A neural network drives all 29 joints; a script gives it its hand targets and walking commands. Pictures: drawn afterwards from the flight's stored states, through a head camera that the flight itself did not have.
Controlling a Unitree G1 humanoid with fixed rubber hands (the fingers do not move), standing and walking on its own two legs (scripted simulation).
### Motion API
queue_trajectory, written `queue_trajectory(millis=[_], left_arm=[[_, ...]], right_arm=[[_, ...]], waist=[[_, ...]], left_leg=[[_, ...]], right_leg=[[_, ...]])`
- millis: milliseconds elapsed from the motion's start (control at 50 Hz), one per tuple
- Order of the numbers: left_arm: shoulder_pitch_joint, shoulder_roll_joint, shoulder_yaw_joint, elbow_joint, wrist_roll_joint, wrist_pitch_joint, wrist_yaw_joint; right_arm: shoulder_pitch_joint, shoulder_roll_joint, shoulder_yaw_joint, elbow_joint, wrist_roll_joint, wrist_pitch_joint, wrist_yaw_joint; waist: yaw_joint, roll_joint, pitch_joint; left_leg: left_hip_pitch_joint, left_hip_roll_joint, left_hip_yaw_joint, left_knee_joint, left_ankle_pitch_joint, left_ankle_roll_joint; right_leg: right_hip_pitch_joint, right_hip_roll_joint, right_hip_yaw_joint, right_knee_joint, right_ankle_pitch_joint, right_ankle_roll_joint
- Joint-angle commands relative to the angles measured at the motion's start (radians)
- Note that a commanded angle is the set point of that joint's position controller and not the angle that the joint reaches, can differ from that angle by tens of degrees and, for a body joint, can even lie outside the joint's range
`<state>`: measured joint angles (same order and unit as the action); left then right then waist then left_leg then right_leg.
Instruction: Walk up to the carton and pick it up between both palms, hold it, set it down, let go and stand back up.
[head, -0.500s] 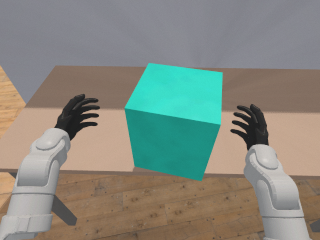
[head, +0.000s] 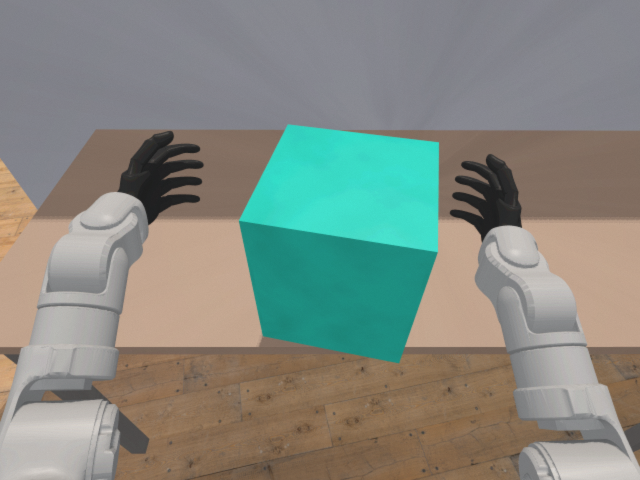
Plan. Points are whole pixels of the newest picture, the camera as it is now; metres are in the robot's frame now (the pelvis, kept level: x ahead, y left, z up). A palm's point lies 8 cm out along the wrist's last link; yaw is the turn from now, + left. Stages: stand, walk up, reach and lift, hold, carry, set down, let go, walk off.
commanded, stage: reach and lift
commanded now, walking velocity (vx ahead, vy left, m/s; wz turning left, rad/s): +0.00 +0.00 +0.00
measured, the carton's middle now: (344, 246) +0.43 -0.02 +0.06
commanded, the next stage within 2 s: none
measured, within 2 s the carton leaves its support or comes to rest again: neither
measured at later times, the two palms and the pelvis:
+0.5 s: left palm (170, 161) +0.45 +0.20 +0.19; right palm (497, 190) +0.41 -0.19 +0.18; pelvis +0.00 +0.00 +0.00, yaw +0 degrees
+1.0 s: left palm (204, 221) +0.44 +0.18 +0.10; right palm (488, 236) +0.40 -0.20 +0.11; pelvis +0.00 +0.00 +0.00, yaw +0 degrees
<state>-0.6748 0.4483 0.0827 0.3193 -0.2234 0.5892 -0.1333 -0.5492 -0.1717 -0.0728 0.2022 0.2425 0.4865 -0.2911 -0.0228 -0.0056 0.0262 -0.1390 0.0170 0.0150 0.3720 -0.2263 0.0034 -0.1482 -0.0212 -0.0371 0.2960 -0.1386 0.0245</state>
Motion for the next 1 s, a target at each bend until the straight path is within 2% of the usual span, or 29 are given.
queue_trajectory(millis=[0,60,80,100,180,200,240,260,300,320,340,380,400,420,460,500,520,540,560,600,620,700,720,760,780,820,860,920,980], left_arm=[[-0.586,0.194,0.012,0.085,-0.077,-0.058,0.019],[-0.614,0.193,-0.021,0.209,-0.092,-0.085,0.024],[-0.658,0.187,-0.038,0.184,-0.093,-0.102,0.023],[-0.683,0.202,-0.035,0.265,-0.088,-0.116,0.027],[-0.742,0.201,-0.052,0.351,-0.106,-0.169,0.035],[-0.753,0.195,-0.061,0.336,-0.11,-0.186,0.037],[-0.766,0.204,-0.039,0.379,-0.095,-0.19,0.043],[-0.743,0.193,-0.038,0.392,-0.085,-0.183,0.046],[-0.781,0.198,-0.048,0.499,-0.07,-0.192,0.039],[-0.773,0.192,-0.043,0.511,-0.066,-0.198,0.04],[-0.796,0.185,-0.069,0.469,-0.073,-0.211,0.039],[-0.776,0.198,-0.056,0.505,-0.08,-0.24,0.04],[-0.781,0.171,-0.072,0.507,-0.087,-0.256,0.037],[-0.781,0.178,-0.066,0.533,-0.085,-0.267,0.038],[-0.786,0.155,-0.08,0.55,-0.072,-0.3,0.039],[-0.761,0.12,-0.092,0.619,-0.072,-0.325,0.032],[-0.738,0.127,-0.072,0.638,-0.057,-0.34,0.034],[-0.756,0.109,-0.096,0.611,-0.067,-0.349,0.036],[-0.738,0.108,-0.097,0.67,-0.066,-0.369,0.032],[-0.739,0.085,-0.117,0.682,-0.074,-0.436,0.029],[-0.721,0.076,-0.116,0.696,-0.076,-0.451,0.032],[-0.691,0.042,-0.128,0.835,-0.066,-0.527,0.036],[-0.705,0.03,-0.146,0.86,-0.066,-0.551,0.033],[-0.711,0.026,-0.156,0.885,-0.071,-0.601,0.041],[-0.74,0.01,-0.168,0.869,-0.082,-0.634,0.044],[-0.732,0.003,-0.175,0.869,-0.081,-0.665,0.062],[-0.71,0.012,-0.155,0.971,-0.06,-0.69,0.062],[-0.675,0.003,-0.15,1.03,-0.049,-0.715,0.06],[-0.711,0.001,-0.147,0.882,-0.048,-0.769,0.081]], right_arm=[[-0.52,-0.185,-0.101,0.042,0.009,-0.028,0.021],[-0.571,-0.17,-0.08,0.08,0.015,-0.036,0.024],[-0.59,-0.176,-0.094,0.117,0.007,-0.044,0.023],[-0.626,-0.183,-0.098,0.171,-0.005,-0.043,0.027],[-0.692,-0.166,-0.079,0.23,0.011,-0.079,0.036],[-0.7,-0.173,-0.085,0.227,0.005,-0.089,0.033],[-0.717,-0.188,-0.078,0.258,0.008,-0.108,0.036],[-0.709,-0.181,-0.075,0.288,0.01,-0.107,0.035],[-0.754,-0.18,-0.061,0.38,0.013,-0.108,0.04],[-0.747,-0.192,-0.063,0.386,0.018,-0.117,0.041],[-0.744,-0.192,-0.073,0.392,0.012,-0.13,0.04],[-0.74,-0.154,-0.034,0.378,0.028,-0.152,0.038],[-0.734,-0.156,-0.047,0.377,0.029,-0.168,0.041],[-0.749,-0.15,-0.041,0.367,0.027,-0.182,0.039],[-0.724,-0.145,-0.046,0.421,0.014,-0.202,0.044],[-0.706,-0.122,-0.038,0.507,0.0,-0.215,0.052],[-0.683,-0.104,-0.021,0.503,0.002,-0.228,0.051],[-0.68,-0.123,-0.046,0.506,-0.006,-0.239,0.048],[-0.69,-0.11,-0.032,0.52,-0.015,-0.253,0.048],[-0.67,-0.06,-0.021,0.535,-0.02,-0.294,0.047],[-0.689,-0.068,-0.014,0.518,-0.015,-0.309,0.052],[-0.66,-0.065,-0.004,0.658,-0.03,-0.355,0.069],[-0.676,-0.055,-0.005,0.689,-0.035,-0.369,0.069],[-0.661,-0.024,0.001,0.69,-0.044,-0.401,0.072],[-0.685,-0.009,-0.011,0.692,-0.055,-0.424,0.072],[-0.68,-0.034,-0.002,0.719,-0.047,-0.454,0.077],[-0.654,-0.002,0.013,0.77,-0.043,-0.47,0.082],[-0.635,0.003,0.028,0.811,-0.052,-0.493,0.078],[-0.668,0.015,0.017,0.74,-0.047,-0.554,0.075]], waist=[[-0.162,0.031,-0.339],[-0.153,-0.014,-0.327],[-0.173,0.012,-0.348],[-0.168,0.022,-0.345],[-0.169,-0.003,-0.432],[-0.185,0.001,-0.435],[-0.16,-0.003,-0.492],[-0.172,0.01,-0.5],[-0.162,0.003,-0.442],[-0.165,0.016,-0.435],[-0.193,0.029,-0.457],[-0.152,-0.006,-0.507],[-0.179,-0.012,-0.519],[-0.16,-0.012,-0.529],[-0.17,0.034,-0.516],[-0.183,0.018,-0.449],[-0.164,0.013,-0.458],[-0.193,0.033,-0.474],[-0.17,-0.004,-0.431],[-0.185,0.004,-0.461],[-0.163,-0.008,-0.473],[-0.15,-0.024,-0.399],[-0.164,-0.02,-0.389],[-0.15,-0.022,-0.4],[-0.167,-0.026,-0.415],[-0.157,-0.006,-0.434],[-0.134,-0.011,-0.442],[-0.134,-0.036,-0.44],[-0.128,0.018,-0.614]], left_leg=[[-0.076,-0.014,0.008,-0.068,0.17,-0.007],[-0.105,-0.012,0.008,-0.074,0.14,0.004],[-0.104,-0.011,0.003,-0.06,0.155,-0.005],[-0.114,-0.012,-0.006,-0.07,0.123,0.001],[-0.094,-0.015,-0.001,-0.043,0.187,-0.003],[-0.082,-0.014,-0.005,-0.037,0.211,-0.005],[-0.06,-0.014,-0.007,-0.028,0.266,-0.008],[-0.038,-0.019,-0.003,-0.026,0.303,-0.008],[-0.055,-0.019,-0.004,-0.03,0.278,-0.008],[-0.044,-0.022,-0.002,-0.031,0.286,-0.011],[0.0,-0.02,-0.003,-0.029,0.321,-0.018],[-0.008,-0.026,0.005,-0.015,0.344,-0.012],[-0.004,-0.025,-0.004,-0.008,0.362,-0.015],[-0.016,-0.026,-0.003,-0.003,0.367,-0.016],[0.02,-0.022,-0.012,0.001,0.373,-0.027],[0.01,-0.015,-0.007,-0.003,0.353,-0.028],[0.001,-0.021,-0.002,-0.008,0.343,-0.023],[0.015,-0.017,-0.005,-0.007,0.349,-0.032],[-0.011,-0.018,-0.004,-0.008,0.331,-0.029],[-0.025,-0.022,-0.006,0.003,0.296,-0.027],[-0.028,-0.015,-0.007,0.004,0.311,-0.027],[-0.059,-0.008,-0.01,-0.011,0.237,-0.022],[-0.075,-0.008,-0.01,-0.015,0.191,-0.02],[-0.101,-0.01,-0.004,-0.012,0.174,-0.013],[-0.104,-0.013,-0.005,-0.001,0.16,-0.013],[-0.083,-0.006,-0.012,0.009,0.174,-0.024],[-0.141,-0.013,-0.006,0.022,0.151,-0.009],[-0.173,-0.018,0.005,0.029,0.156,-0.001],[-0.127,-0.017,0.004,0.074,0.272,-0.028]], right_leg=[[0.27,0.034,0.028,0.027,0.265,-0.014],[0.269,0.03,0.033,0.031,0.273,-0.003],[0.259,0.033,0.027,0.035,0.266,-0.013],[0.253,0.033,0.028,0.033,0.239,-0.011],[0.26,0.04,0.023,0.05,0.313,-0.007],[0.262,0.04,0.019,0.046,0.337,-0.005],[0.274,0.047,0.018,0.049,0.376,0.002],[0.28,0.047,0.019,0.051,0.447,0.0],[0.27,0.055,0.01,0.044,0.402,-0.002],[0.262,0.055,0.008,0.038,0.396,-0.003],[0.254,0.06,-0.001,0.035,0.42,-0.007],[0.269,0.052,0.011,0.043,0.477,0.006],[0.26,0.06,0.0,0.052,0.478,0.004],[0.26,0.054,0.009,0.058,0.491,0.007],[0.207,0.057,0.0,0.049,0.44,0.003],[0.195,0.057,-0.012,0.036,0.4,-0.006],[0.208,0.056,-0.004,0.033,0.392,-0.003],[0.196,0.056,-0.006,0.034,0.393,-0.011],[0.181,0.055,-0.005,0.036,0.376,0.0],[0.165,0.044,-0.002,0.042,0.349,-0.003],[0.148,0.048,-0.009,0.044,0.342,-0.005],[0.095,0.047,-0.008,0.037,0.245,-0.014],[0.066,0.045,-0.007,0.036,0.196,-0.015],[0.044,0.034,-0.009,0.037,0.172,-0.02],[0.01,0.035,-0.014,0.039,0.14,-0.017],[-0.029,0.045,-0.016,0.049,0.161,-0.022],[-0.031,0.034,-0.002,0.06,0.147,-0.02],[-0.032,0.029,0.007,0.064,0.163,-0.013],[-0.029,0.037,0.0,0.102,0.291,-0.014]])
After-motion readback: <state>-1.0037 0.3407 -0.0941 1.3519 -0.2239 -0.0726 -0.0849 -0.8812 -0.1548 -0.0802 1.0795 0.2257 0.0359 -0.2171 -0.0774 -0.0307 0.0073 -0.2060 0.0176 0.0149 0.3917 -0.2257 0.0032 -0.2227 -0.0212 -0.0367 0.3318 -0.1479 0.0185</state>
